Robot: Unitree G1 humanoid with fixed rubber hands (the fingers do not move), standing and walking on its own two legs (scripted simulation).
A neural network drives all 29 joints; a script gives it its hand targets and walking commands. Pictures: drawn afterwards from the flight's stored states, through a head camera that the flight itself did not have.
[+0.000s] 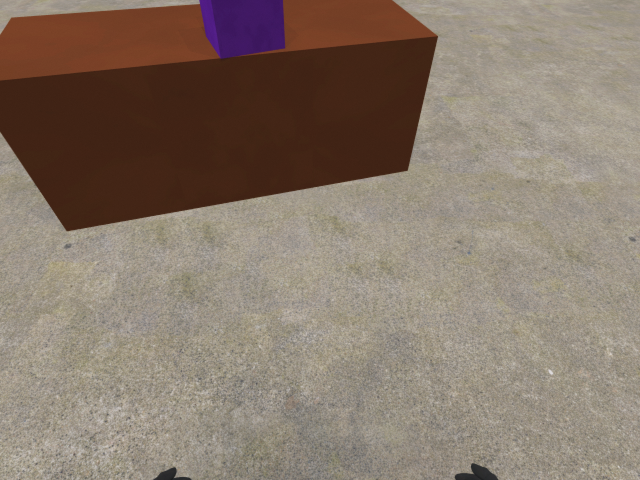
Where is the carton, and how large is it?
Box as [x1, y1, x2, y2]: [199, 0, 284, 58]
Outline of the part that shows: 199,0 206,36 221,58 284,48 282,0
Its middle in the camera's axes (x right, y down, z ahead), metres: -0.28 -0.80 +1.36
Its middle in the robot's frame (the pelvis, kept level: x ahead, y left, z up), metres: +1.58 +0.27 +0.01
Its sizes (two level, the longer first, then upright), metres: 0.236 0.213 0.220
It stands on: a pedestal, 0.65 m high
